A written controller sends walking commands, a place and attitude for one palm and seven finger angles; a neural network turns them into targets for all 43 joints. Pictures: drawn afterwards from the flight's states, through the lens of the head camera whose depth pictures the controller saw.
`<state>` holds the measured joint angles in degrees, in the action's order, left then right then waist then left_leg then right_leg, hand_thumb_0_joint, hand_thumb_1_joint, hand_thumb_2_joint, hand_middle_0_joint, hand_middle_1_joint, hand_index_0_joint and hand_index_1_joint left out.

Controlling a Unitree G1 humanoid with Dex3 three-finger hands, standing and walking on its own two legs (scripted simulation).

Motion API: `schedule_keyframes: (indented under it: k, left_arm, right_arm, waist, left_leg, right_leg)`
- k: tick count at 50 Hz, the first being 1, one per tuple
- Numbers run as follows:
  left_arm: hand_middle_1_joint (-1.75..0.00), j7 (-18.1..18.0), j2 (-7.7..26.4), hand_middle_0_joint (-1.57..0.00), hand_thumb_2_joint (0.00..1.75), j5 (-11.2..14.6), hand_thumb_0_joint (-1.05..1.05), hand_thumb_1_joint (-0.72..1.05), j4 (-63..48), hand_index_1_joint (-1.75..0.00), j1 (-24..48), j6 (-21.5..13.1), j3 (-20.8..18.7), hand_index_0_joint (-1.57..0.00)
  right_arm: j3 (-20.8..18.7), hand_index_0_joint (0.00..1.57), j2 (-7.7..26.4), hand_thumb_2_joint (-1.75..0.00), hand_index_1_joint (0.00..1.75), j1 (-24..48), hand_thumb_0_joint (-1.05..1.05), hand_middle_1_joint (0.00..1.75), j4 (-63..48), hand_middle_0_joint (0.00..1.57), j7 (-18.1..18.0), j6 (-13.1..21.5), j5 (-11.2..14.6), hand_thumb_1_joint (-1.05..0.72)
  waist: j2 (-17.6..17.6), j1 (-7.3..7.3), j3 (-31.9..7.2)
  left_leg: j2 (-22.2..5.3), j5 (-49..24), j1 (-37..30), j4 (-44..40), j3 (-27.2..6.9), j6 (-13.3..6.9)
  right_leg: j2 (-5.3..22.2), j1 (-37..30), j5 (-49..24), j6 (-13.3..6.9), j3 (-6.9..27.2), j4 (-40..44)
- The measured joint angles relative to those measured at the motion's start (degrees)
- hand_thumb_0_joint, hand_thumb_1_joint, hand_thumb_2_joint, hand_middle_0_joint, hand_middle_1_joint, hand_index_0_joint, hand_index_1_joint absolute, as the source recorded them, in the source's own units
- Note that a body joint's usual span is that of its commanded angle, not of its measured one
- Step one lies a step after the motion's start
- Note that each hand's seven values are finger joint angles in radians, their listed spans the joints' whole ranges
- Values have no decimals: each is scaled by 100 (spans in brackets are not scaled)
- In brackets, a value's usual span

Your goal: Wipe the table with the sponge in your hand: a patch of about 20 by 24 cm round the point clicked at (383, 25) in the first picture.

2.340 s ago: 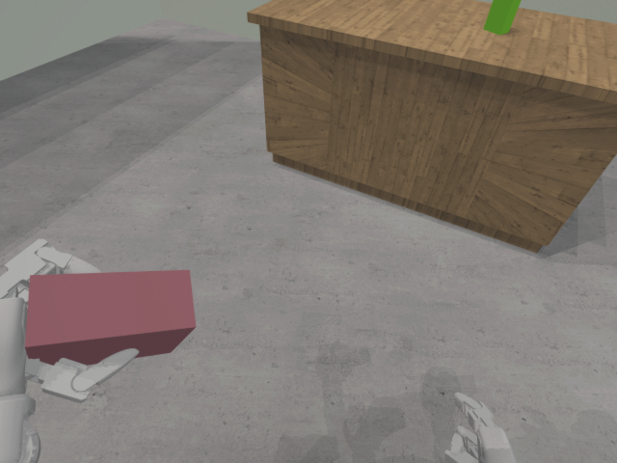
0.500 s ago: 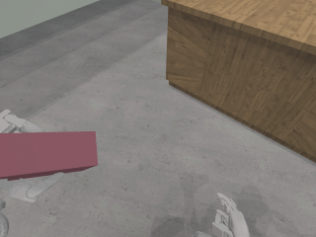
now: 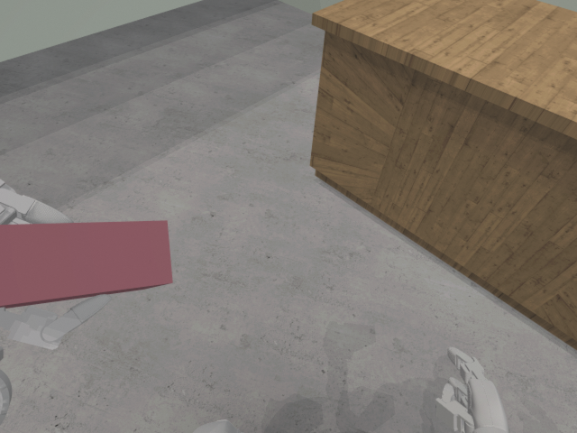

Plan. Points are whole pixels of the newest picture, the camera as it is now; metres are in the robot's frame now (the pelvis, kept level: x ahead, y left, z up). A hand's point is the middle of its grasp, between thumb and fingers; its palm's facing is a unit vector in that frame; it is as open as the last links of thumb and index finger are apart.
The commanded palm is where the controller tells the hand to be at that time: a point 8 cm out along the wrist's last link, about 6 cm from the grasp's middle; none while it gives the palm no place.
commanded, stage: walk to a spot facing it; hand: left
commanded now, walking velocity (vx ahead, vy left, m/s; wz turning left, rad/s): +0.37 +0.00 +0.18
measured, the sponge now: (109, 262) +0.24 +0.20 +0.17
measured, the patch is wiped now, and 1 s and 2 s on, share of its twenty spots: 0.00 0.00 0.00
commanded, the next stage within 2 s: none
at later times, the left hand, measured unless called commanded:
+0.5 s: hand (130, 190) +0.32 +0.20 +0.19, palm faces +0.50 -0.74 -0.46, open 10.2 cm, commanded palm +0.26 +0.24 +0.20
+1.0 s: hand (151, 137) +0.41 +0.20 +0.20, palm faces +0.64 -0.62 -0.46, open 10.2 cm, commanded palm +0.35 +0.23 +0.20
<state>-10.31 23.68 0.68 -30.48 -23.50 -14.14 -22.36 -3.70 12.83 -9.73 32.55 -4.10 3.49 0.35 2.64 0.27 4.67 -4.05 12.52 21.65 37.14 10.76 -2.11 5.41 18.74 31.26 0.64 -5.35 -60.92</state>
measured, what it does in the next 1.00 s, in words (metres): walks ahead, turning left: right foot, then left foot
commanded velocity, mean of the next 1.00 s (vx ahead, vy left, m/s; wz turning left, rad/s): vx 0.36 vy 0.00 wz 0.29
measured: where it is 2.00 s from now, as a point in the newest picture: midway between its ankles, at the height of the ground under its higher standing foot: (304, 347)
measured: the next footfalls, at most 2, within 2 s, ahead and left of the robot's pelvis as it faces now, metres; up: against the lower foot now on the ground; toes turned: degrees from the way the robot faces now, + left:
right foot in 0.24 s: +0.16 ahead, -0.17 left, +0.00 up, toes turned -7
left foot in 0.60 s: +0.29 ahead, +0.08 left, +0.00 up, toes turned +20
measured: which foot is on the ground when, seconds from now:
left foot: down 0.00-0.26, up 0.28-0.58, down 0.60-0.94, up 0.96-1.00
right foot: up 0.00-0.22, down 0.24-0.60, up 0.62-0.92, down 0.94-1.00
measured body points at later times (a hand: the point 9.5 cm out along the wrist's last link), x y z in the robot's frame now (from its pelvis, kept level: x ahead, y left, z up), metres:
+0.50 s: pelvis +0.14 -0.06 +0.02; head +0.18 -0.07 +0.47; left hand +0.29 +0.23 +0.22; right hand +0.34 -0.29 -0.08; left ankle +0.19 +0.08 -0.67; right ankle +0.12 -0.16 -0.72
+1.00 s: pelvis +0.27 -0.09 +0.01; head +0.30 -0.11 +0.45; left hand +0.37 +0.23 +0.22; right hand +0.48 -0.23 -0.11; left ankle +0.24 +0.05 -0.68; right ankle +0.32 -0.19 -0.72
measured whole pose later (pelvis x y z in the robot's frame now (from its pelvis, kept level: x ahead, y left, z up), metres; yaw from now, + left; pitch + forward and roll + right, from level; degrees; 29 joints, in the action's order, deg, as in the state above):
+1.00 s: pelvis +0.27 -0.09 +0.01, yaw +17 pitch -1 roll +0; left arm -8.5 20.2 0.3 -27.5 -24.4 -11.3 -19.2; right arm 1.5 8.8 -13.5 37.7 -3.4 4.6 0.4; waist -3.5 -2.6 2.1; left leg -4.1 26.3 24.7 53.8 2.0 -0.3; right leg 6.6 17.6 18.0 -0.2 -11.1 -37.6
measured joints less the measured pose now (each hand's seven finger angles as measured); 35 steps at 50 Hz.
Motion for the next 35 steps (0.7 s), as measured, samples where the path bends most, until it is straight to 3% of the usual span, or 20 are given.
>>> schedule_keyframes:
  k: [2, 4, 7, 11, 13, 15, 17, 19, 21, 26, 29, 31, 33, 35]
  left_arm:
    - [-134, 70, -1, -73, 99, -3, -1, -49, 191, -134, 142, 100, -18, -74]
    - [-134, 106, -78, -73, 99, 9, -1, -49, 122, -134, 45, 163, -16, -74]
    - [-134, 141, -205, -73, 99, 36, -1, -49, -146, -134, -307, 95, 64, -74]
    - [-134, 166, -198, -73, 99, 22, -1, -49, -197, -134, -545, 36, 135, -74]
    - [-134, 159, -142, -73, 99, -20, -1, -49, -80, -134, -441, 78, 119, -74]
    - [-134, 171, -277, -73, 99, -55, 0, -49, 166, -134, -163, 168, 249, -74]
    - [-134, 191, -453, -73, 99, -33, 0, -49, 389, -134, -4, 236, 349, -74]
    - [-134, 198, -564, -73, 99, -40, -1, -49, 489, -134, -21, 254, 383, -74]
    - [-134, 190, -568, -73, 99, -58, -1, -49, 451, -134, -121, 245, 387, -74]
    - [-134, 98, -318, -73, 99, -47, -1, -49, -102, -134, -472, 171, 278, -74]
    - [-134, 0, -176, -73, 99, -20, -1, -49, -475, -134, -593, 117, 139, -74]
    - [-134, -55, -109, -73, 99, -2, 0, -49, -567, -134, -502, 47, 35, -74]
    - [-134, -21, -7, -73, 99, -12, 0, -50, -264, -134, -136, -7, 5, -74]
    - [-134, 69, 33, -73, 99, -11, -1, -50, 31, -134, 94, 78, -18, -74]
  right_arm:
    - [111, 20, -211, -90, 30, 90, 1, 30, 65, 20, 59, 24, 34, -90]
    - [239, 20, -397, -90, 30, 82, 1, 30, 73, 20, 117, 91, 44, -90]
    - [399, 20, -584, -90, 30, -80, 1, 30, 65, 20, 167, 232, 27, -90]
    - [534, 21, -678, -90, 30, -342, 1, 30, 141, 21, 123, 286, 6, -90]
    - [562, 21, -653, -90, 30, -423, 1, 30, 197, 21, 88, 239, 5, -90]
    - [526, 21, -474, -90, 30, -350, 1, 30, 424, 21, 70, 141, -8, -90]
    - [479, 21, -268, -90, 30, -240, 1, 30, 653, 21, 74, 42, -9, -90]
    - [413, 21, -95, -90, 30, -169, 1, 30, 717, 21, 65, -49, -8, -90]
    - [327, 21, 24, -90, 30, -136, 1, 30, 647, 21, 57, -104, -12, -90]
    - [102, 20, 190, -90, 30, -205, 1, 30, 195, 20, 56, -108, -32, -90]
    - [16, 20, 247, -90, 30, -257, 1, 30, -34, 20, 26, -69, -37, -90]
    - [-56, 20, 272, -90, 30, -189, 1, 30, -160, 20, 0, -24, -26, -90]
    - [-74, 20, 97, -90, 30, -8, 1, 30, -69, 20, 20, -9, 4, -90]
    - [19, 20, -106, -90, 30, 102, 1, 30, 23, 20, 77, -9, 42, -90]
  waist:
    - [-57, 56, -50]
    - [-145, 59, -83]
    - [-330, -3, -115]
    - [-538, -175, -165]
    - [-567, -245, -215]
    - [-665, -283, -188]
    - [-652, -302, -148]
    - [-608, -241, -119]
    - [-507, -153, -81]
    - [-174, -71, 24]
    - [-17, -120, 23]
    - [-71, -122, 35]
    - [-24, -65, 84]
    - [-51, 12, 16]
  left_leg:
    - [-43, 168, -49, -53, -112, 35]
    - [-118, 127, -147, -236, -190, 102]
    - [-231, 105, -323, -484, -317, 216]
    - [-343, 341, -467, -386, -518, 378]
    - [-364, 806, -332, 126, -616, 299]
    - [-243, 1398, 63, 1392, -853, 213]
    - [-62, 1373, 460, 2613, -902, 247]
    - [-4, 1211, 763, 3163, -808, 301]
    - [-20, 1047, 902, 2927, -637, 318]
    - [-60, 722, 611, 796, -128, 252]
    - [100, 271, 152, -324, 126, 205]
    - [96, -589, 6, -475, 89, -24]
    - [110, -217, 68, -10, 22, -107]
    - [102, 87, 36, 16, -100, -80]
  right_leg:
    - [-51, 518, -81, 52, 114, -608]
    - [23, 846, -347, 89, 65, -434]
    - [130, 870, -707, 142, -113, 645]
    - [62, 313, -1058, 220, -396, 2116]
    - [12, 46, -1427, 119, -470, 2567]
    - [59, 39, -1381, -78, -598, 2215]
    - [124, -151, -1157, -155, -663, 2221]
    - [159, -404, -1148, -117, -739, 2486]
    - [191, -636, -1198, -110, -820, 2779]
    - [265, -1015, -1103, -54, -949, 3100]
    - [353, -1045, -745, 40, -908, 2697]
    - [360, -696, -371, 60, -698, 1539]
    - [195, -155, -55, 48, -172, 124]
    - [52, 373, -45, 83, 62, -660]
